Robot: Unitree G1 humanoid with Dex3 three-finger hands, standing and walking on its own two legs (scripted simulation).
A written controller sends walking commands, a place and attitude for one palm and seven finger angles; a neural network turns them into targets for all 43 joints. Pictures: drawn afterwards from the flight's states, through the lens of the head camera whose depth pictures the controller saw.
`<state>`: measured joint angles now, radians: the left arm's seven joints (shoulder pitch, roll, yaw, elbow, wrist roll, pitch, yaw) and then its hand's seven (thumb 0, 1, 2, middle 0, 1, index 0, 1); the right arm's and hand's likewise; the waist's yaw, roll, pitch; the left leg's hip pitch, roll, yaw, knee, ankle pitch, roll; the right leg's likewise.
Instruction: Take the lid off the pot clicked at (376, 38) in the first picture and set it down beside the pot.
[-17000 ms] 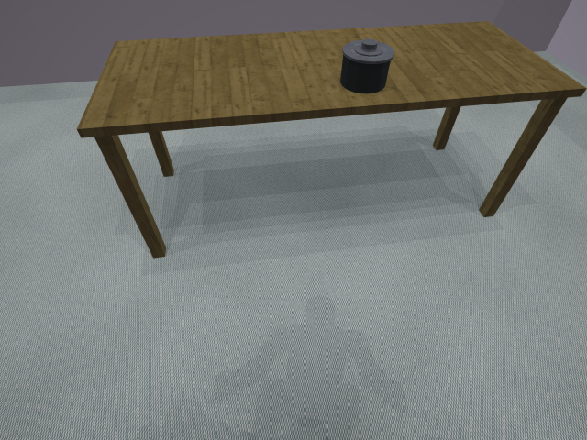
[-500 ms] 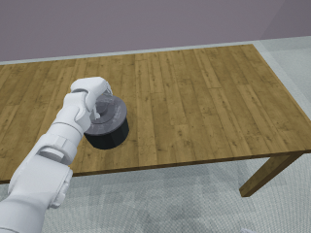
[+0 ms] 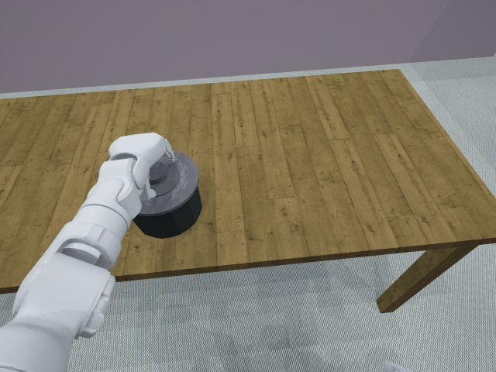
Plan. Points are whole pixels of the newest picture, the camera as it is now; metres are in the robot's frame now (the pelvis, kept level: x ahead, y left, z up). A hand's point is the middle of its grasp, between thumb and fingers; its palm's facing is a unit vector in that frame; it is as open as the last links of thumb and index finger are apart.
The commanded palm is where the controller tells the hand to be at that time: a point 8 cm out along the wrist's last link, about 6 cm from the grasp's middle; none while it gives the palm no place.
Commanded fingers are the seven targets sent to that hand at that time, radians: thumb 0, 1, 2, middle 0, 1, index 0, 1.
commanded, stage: lower the open fingers around the knob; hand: left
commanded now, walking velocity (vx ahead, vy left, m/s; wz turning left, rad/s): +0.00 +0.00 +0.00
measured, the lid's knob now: (154, 172) +0.48 +0.18 +0.03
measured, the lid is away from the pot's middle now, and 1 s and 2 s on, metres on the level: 0.00 0.00 0.00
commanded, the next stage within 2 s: close the fingers and squeeze the knob in 0.50 s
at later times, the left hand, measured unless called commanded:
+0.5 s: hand (148, 178) +0.44 +0.18 +0.05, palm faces -0.37 -0.03 -0.93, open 10.3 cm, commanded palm +0.44 +0.17 +0.11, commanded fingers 0.00 -0.30 1.36 -0.80 -0.08 -0.80 -0.08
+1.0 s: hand (153, 178) +0.44 +0.17 +0.05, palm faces -0.36 -0.05 -0.93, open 9.6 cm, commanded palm +0.44 +0.17 +0.11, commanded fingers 0.00 0.06 1.01 -0.57 -0.92 -0.57 -0.92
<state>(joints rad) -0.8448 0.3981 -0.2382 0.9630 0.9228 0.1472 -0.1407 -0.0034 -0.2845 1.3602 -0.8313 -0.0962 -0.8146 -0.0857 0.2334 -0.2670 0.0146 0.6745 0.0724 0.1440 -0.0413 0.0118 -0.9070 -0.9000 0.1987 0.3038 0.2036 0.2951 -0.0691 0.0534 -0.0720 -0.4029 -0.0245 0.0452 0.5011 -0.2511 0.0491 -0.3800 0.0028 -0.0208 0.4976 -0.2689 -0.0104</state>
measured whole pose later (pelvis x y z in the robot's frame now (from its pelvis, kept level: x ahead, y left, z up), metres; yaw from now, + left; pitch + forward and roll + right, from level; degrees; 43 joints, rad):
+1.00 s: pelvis +0.00 +0.00 +0.00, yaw +0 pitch +9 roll +0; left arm -0.86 0.38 -0.26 1.00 0.92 0.16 -0.12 0.00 -0.04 1.05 -0.53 -0.75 -0.56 -0.77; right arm 0.26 -0.27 0.01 0.69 0.07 0.14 -0.05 0.01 -0.91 -0.90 0.20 0.30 0.20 0.30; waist -0.08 0.05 -0.08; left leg -0.42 -0.02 0.05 0.51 -0.25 0.05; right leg -0.40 0.00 -0.01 0.51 -0.27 -0.01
